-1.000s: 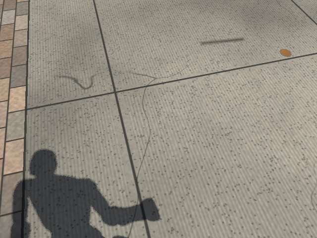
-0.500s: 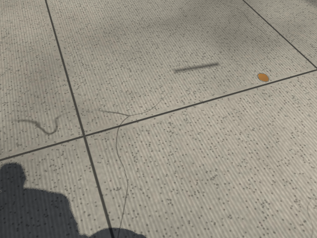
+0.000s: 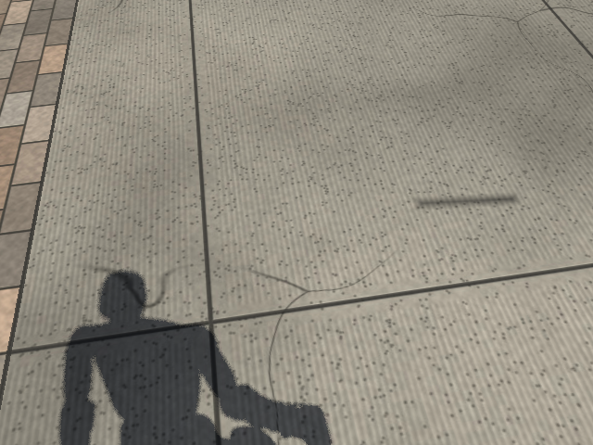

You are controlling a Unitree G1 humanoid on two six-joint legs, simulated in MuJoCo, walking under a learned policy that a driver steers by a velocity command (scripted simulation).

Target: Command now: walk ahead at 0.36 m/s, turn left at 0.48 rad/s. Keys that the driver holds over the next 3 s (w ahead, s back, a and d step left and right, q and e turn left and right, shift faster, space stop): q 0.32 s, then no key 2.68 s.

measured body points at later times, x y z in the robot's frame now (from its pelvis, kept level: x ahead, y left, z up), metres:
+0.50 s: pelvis +0.14 +0.02 -0.01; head +0.17 +0.05 +0.44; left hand +0.19 +0.29 -0.15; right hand +0.28 -0.23 -0.12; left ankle +0.19 +0.07 -0.74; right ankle +0.22 -0.15 -0.68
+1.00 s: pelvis +0.19 -0.02 +0.00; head +0.19 -0.03 +0.45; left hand +0.18 +0.22 -0.14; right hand +0.31 -0.25 -0.15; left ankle +0.19 +0.08 -0.74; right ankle +0.19 -0.12 -0.74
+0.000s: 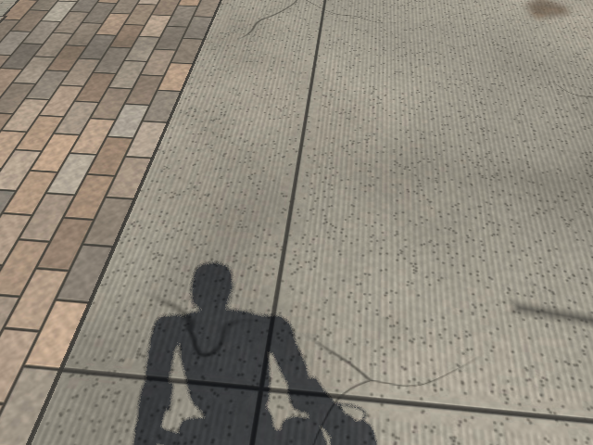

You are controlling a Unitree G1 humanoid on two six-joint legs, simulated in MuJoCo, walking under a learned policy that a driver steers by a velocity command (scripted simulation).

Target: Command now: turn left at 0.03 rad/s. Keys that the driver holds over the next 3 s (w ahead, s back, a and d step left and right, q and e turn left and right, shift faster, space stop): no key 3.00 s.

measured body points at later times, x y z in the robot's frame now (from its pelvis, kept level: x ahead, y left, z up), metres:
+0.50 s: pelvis +0.01 -0.02 +0.00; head +0.02 -0.02 +0.45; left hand +0.02 +0.21 -0.16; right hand +0.02 -0.25 -0.16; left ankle +0.03 +0.09 -0.75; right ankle -0.03 -0.09 -0.75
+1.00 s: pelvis +0.02 -0.03 +0.00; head +0.03 -0.04 +0.45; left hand +0.00 +0.19 -0.16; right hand +0.00 -0.25 -0.17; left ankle +0.03 +0.10 -0.75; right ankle -0.03 -0.09 -0.75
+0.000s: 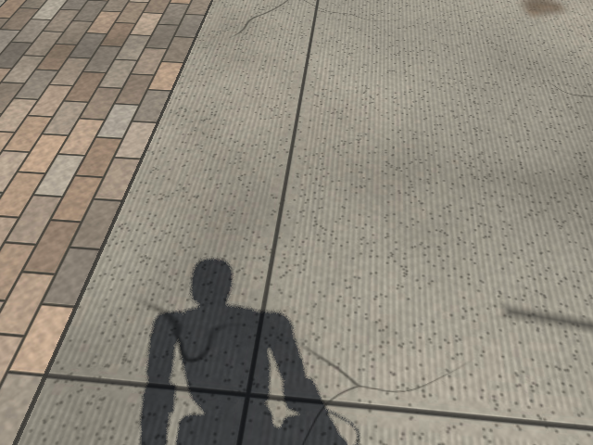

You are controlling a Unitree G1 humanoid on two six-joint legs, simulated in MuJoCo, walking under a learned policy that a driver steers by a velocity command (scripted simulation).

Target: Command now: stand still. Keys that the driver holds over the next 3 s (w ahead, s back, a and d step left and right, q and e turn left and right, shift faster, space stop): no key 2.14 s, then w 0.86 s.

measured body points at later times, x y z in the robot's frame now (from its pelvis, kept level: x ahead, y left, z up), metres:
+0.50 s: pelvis +0.01 -0.01 +0.00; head +0.01 -0.02 +0.45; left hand -0.03 +0.20 -0.16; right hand -0.02 -0.22 -0.17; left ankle +0.01 +0.13 -0.74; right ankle -0.05 -0.07 -0.74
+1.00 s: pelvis +0.01 -0.01 +0.00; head +0.02 -0.02 +0.45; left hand -0.03 +0.20 -0.16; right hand -0.02 -0.22 -0.17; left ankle +0.01 +0.13 -0.74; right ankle -0.05 -0.07 -0.74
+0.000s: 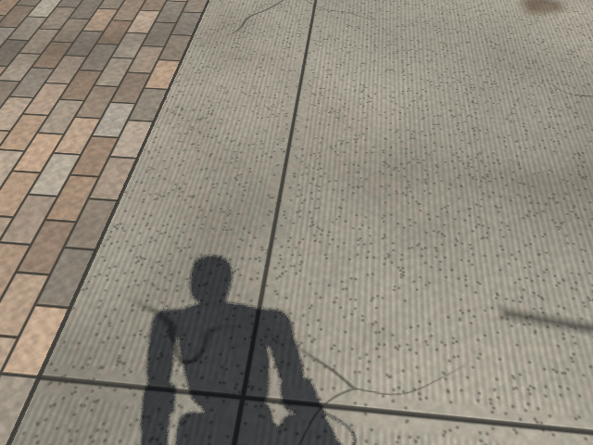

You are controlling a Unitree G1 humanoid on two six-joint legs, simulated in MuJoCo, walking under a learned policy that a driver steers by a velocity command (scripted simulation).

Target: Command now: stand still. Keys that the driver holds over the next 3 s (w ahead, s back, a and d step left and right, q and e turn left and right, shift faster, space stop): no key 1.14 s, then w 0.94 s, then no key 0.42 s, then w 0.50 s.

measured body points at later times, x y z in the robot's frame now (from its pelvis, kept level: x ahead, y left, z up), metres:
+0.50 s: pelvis +0.00 +0.00 +0.00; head +0.01 +0.00 +0.45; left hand -0.05 +0.21 -0.16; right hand -0.04 -0.20 -0.17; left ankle +0.00 +0.14 -0.74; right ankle -0.06 -0.06 -0.74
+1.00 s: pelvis +0.00 +0.00 +0.00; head +0.01 +0.00 +0.45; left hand -0.05 +0.21 -0.16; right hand -0.04 -0.20 -0.17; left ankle +0.00 +0.14 -0.74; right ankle -0.06 -0.06 -0.74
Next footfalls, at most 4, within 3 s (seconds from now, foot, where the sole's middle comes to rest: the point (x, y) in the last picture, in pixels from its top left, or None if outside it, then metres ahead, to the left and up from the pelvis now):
1.56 left None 0.22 0.16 -0.78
2.10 right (310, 428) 0.56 0.01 -0.78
2.56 left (231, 403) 0.62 0.20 -0.78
2.98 right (327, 351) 0.75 -0.03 -0.78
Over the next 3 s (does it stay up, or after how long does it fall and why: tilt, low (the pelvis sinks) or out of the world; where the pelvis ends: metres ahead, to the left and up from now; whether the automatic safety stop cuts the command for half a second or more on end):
stays up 0.67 0.06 -0.01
